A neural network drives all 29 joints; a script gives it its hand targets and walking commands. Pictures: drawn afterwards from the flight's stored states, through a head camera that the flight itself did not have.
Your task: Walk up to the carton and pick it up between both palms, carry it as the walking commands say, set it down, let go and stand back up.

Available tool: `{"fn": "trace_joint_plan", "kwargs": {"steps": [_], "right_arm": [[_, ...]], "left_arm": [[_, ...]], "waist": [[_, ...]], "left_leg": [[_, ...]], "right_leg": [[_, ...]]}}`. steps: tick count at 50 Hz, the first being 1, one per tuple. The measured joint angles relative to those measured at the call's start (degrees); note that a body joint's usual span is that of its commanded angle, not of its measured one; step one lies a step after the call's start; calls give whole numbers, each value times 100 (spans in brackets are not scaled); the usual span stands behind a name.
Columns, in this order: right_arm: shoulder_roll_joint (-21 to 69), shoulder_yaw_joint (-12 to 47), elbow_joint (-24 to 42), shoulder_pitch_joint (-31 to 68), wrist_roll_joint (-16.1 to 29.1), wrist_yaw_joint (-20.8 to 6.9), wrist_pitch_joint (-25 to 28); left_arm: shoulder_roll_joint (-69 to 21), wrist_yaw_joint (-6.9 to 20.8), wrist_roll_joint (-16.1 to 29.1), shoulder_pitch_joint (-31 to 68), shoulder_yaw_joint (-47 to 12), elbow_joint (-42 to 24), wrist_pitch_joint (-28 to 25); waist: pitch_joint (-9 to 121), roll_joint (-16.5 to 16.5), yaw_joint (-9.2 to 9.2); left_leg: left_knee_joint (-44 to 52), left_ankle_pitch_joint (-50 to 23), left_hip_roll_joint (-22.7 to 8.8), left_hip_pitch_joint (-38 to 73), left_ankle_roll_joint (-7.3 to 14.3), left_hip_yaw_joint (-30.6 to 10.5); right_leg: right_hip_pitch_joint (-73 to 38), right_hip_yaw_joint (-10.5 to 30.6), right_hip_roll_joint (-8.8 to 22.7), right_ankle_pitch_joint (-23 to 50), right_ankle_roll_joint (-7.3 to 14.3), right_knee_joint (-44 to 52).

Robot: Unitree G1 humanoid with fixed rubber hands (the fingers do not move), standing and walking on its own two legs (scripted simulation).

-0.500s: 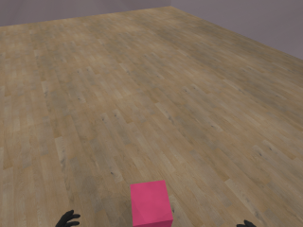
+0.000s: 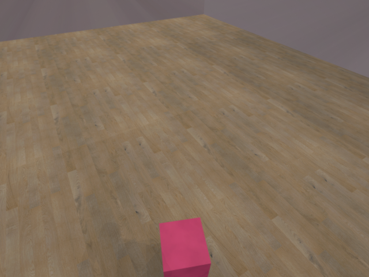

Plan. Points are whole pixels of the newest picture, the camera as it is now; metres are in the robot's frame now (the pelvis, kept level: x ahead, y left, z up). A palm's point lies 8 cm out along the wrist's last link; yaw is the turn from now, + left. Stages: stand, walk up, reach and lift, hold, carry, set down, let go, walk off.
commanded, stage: stand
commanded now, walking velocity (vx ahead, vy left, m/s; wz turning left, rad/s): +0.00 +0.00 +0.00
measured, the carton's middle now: (183, 253) +0.45 +0.02 -0.65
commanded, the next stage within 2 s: none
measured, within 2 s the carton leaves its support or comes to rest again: neither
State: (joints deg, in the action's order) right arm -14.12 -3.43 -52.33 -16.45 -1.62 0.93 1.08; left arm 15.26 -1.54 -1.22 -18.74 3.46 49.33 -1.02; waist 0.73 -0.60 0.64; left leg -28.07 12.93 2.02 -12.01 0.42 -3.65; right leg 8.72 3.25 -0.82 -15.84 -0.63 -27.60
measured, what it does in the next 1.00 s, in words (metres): stands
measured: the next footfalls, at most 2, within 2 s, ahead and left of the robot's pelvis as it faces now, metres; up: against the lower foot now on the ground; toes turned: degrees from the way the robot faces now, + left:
none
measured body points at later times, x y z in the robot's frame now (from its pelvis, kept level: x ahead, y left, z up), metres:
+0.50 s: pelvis -0.01 -0.01 +0.00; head -0.03 +0.00 +0.45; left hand +0.05 +0.27 -0.13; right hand +0.03 -0.28 -0.13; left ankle +0.03 +0.11 -0.74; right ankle -0.01 -0.13 -0.74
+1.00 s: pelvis +0.00 -0.01 +0.00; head -0.02 +0.00 +0.45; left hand +0.05 +0.28 -0.13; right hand +0.05 -0.29 -0.13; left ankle +0.03 +0.11 -0.74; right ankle -0.01 -0.13 -0.74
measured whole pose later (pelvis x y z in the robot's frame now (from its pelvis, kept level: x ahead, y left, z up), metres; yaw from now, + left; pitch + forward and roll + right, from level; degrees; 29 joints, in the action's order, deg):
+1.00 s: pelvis +0.00 -0.01 +0.00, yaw +1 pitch -4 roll +0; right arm -17.0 -1.0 -58.6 -13.8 -0.5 1.9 0.7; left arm 16.9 -1.4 0.0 -15.5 2.4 54.6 -0.3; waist -1.8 -0.6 0.3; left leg -24.8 11.0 1.4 -10.0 -0.1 -4.6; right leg 6.1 2.4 -1.3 -13.5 -0.2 -23.5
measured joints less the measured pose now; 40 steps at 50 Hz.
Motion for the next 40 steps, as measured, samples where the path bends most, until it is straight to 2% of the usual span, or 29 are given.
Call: {"fn": "trace_joint_plan", "kwargs": {"steps": [40], "right_arm": [[-290, 196, -554, 181, 97, 95, -29]], "left_arm": [[125, 4, 94, 248, -101, 520, 39]], "waist": [[-198, 37, -3]], "left_leg": [[276, -168, -70, 170, -65, -89]], "right_leg": [[-214, -79, -55, 193, 57, 341]]}}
